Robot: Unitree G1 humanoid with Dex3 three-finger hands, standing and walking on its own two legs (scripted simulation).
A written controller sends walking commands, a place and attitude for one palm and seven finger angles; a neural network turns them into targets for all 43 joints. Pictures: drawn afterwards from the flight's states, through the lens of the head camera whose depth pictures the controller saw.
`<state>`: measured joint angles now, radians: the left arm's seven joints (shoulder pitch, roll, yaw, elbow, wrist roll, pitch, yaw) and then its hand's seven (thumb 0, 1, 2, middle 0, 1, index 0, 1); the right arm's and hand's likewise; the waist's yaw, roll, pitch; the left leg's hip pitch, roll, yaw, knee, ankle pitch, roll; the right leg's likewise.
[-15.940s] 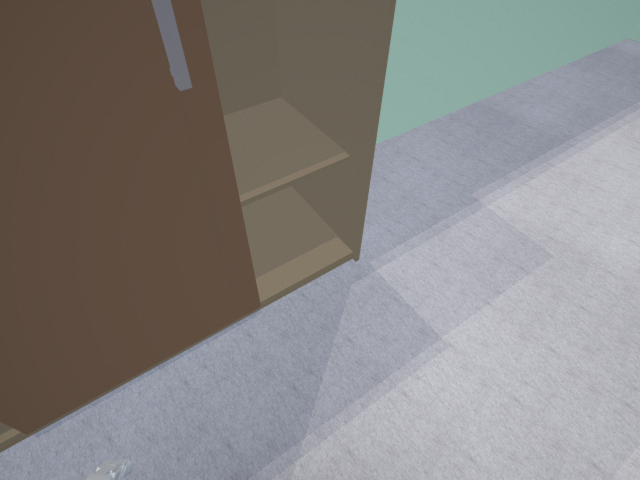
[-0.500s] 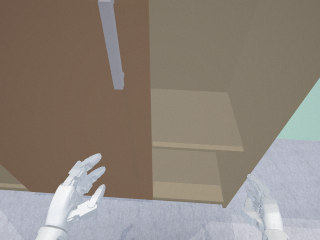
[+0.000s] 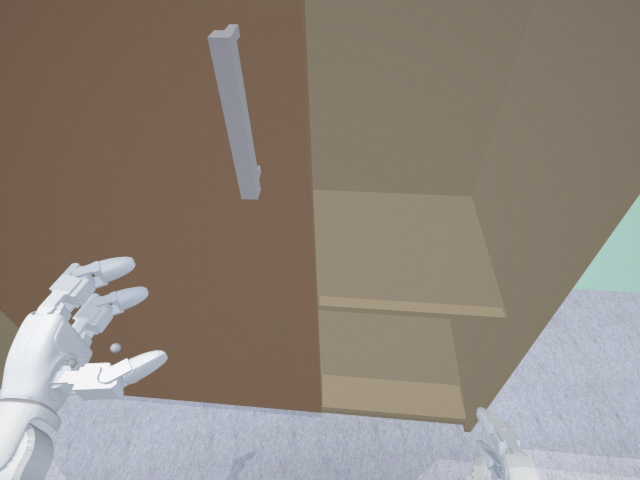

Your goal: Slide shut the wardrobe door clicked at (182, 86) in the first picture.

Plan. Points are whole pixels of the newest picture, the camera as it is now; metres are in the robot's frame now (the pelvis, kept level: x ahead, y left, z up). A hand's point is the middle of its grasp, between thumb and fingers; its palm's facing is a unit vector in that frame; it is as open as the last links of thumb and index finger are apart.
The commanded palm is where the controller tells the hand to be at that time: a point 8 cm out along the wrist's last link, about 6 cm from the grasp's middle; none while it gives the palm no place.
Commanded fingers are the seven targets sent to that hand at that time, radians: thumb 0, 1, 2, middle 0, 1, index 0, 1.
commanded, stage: raise the hand with hooked fingers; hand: left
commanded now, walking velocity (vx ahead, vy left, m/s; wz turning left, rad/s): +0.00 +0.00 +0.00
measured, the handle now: (242, 118) +0.46 +0.12 +0.26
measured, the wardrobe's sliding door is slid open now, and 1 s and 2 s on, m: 0.43 0.43 0.43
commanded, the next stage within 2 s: move the hooked fingers beside the handle in 1.22 s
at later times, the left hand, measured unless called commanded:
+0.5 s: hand (44, 252) +0.25 +0.27 +0.23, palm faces +0.11 -0.98 -0.16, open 13.8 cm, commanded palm +0.22 +0.30 +0.24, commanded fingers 0.00 -0.50 0.30 -0.30 -1.20 -0.30 -1.20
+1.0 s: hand (44, 210) +0.27 +0.26 +0.26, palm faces +0.00 -0.99 -0.17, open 14.0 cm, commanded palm +0.25 +0.32 +0.28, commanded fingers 0.00 -0.50 0.30 -0.30 -1.20 -0.30 -1.20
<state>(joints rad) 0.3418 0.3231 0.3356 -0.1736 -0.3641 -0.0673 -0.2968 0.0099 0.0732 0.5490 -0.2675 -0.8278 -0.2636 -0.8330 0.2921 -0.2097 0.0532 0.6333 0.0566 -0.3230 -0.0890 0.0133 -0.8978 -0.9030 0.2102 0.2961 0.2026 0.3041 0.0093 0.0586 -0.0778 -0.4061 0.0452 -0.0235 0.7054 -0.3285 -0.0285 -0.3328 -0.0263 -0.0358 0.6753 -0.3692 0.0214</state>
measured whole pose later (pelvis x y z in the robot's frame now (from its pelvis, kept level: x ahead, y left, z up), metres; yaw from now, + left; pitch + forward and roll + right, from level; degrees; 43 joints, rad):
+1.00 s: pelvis +0.01 +0.00 +0.02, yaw +1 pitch -2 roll +0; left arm -0.16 0.53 0.53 -0.02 -0.36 0.31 -0.53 -0.01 -0.50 0.30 -0.31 -1.20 -0.30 -1.20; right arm 0.20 -0.31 0.07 0.64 0.09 -0.24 -0.08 0.01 -0.90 -0.90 0.21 0.30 0.20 0.30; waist 0.05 0.08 -0.04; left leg -0.21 0.03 -0.02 0.49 -0.24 -0.03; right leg -0.15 -0.04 -0.04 0.48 -0.29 0.02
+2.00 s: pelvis +0.01 -0.01 +0.02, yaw +1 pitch -1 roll +0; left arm -0.39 0.53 0.42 0.23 -0.27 0.38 -0.42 -0.01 -0.50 0.30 -0.30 -1.20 -0.30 -1.20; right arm 0.20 -0.32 0.06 0.65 0.10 -0.18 -0.09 0.01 -0.90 -0.90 0.21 0.30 0.20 0.30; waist 0.05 0.10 -0.02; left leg -0.24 0.03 -0.04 0.48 -0.23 -0.03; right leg -0.17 -0.04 -0.06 0.49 -0.29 0.01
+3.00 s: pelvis +0.02 +0.00 +0.02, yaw +1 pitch +1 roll +0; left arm -0.71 0.43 0.31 0.47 -0.23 0.29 -0.26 -0.01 -0.50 0.30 -0.42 -1.26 -0.33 -1.23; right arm 0.23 -0.29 0.04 0.69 0.08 -0.13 -0.08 0.01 -0.90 -0.90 0.21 0.30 0.20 0.30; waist 0.02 0.07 -0.05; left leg -0.27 0.02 -0.02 0.50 -0.24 -0.02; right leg -0.19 -0.05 -0.04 0.47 -0.29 0.03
